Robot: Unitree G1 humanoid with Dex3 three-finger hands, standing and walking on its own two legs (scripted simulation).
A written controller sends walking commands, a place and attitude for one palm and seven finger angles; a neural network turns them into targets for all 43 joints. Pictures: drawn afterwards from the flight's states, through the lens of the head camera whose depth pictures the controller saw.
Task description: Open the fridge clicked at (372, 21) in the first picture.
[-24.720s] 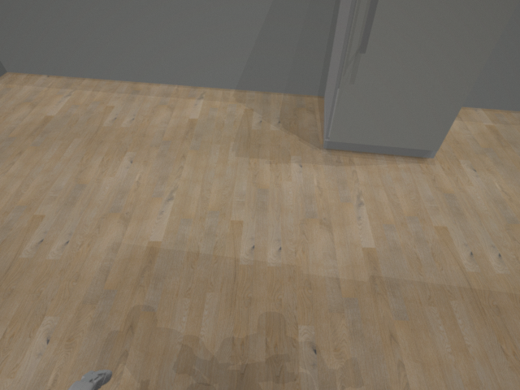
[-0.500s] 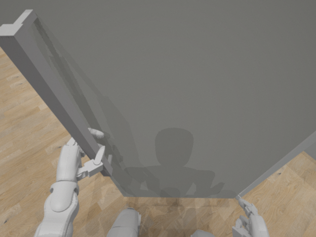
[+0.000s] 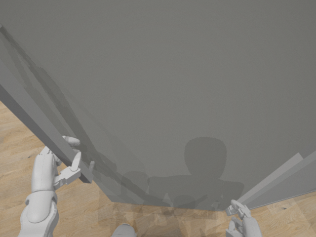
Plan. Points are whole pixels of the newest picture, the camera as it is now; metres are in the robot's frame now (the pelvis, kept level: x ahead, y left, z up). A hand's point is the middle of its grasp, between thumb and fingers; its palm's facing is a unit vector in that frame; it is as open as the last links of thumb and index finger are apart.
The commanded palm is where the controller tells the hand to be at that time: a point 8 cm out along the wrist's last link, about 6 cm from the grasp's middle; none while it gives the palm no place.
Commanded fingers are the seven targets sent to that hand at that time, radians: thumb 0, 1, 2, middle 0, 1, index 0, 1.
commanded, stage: stop walking and hold the door back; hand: left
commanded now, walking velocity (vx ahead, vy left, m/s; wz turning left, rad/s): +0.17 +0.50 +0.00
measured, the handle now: (59, 132) +0.30 +0.24 +0.12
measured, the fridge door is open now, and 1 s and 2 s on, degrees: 72 70 71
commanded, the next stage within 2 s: loosen the grip on the handle in 0.80 s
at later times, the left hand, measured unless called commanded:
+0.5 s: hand (73, 177) +0.23 +0.21 +0.05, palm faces +0.37 -0.90 -0.21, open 5.8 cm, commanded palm +0.22 +0.25 +0.05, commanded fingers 0.00 0.90 0.90 -0.45 -1.40 -0.45 -1.40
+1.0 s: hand (74, 158) +0.27 +0.22 +0.05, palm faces +0.35 -0.93 -0.11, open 6.0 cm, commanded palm +0.21 +0.27 +0.05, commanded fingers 0.00 0.17 0.55 -0.45 -1.40 -0.45 -1.40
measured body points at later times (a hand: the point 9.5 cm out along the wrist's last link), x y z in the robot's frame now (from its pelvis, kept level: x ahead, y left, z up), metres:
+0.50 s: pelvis -0.10 -0.04 +0.02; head -0.06 -0.04 +0.46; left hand +0.20 +0.26 +0.07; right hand +0.09 -0.23 -0.10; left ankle -0.10 +0.08 -0.72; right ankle -0.04 -0.13 -0.68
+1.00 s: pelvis -0.11 -0.04 +0.00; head -0.09 -0.02 +0.45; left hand +0.25 +0.27 +0.06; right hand +0.04 -0.31 -0.09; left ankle -0.09 +0.10 -0.72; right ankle -0.05 -0.13 -0.72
